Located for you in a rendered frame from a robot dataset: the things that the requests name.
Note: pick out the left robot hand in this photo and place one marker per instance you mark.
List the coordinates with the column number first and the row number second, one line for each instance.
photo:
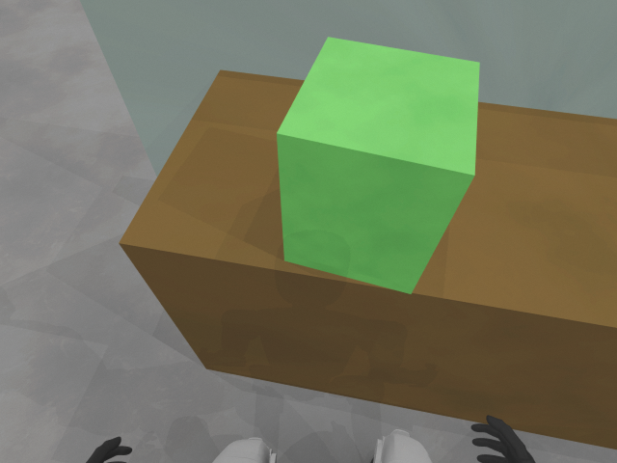
column 108, row 450

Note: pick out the right robot hand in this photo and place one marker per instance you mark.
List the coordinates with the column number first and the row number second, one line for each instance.
column 509, row 443

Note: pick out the carton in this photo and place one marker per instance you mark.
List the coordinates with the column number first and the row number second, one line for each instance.
column 375, row 155

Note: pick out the right robot shin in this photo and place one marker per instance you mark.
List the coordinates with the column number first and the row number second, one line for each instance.
column 401, row 432

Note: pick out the pedestal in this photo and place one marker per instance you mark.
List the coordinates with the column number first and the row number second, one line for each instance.
column 514, row 315

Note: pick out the robot left thigh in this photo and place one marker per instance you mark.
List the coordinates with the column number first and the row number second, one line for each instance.
column 246, row 451

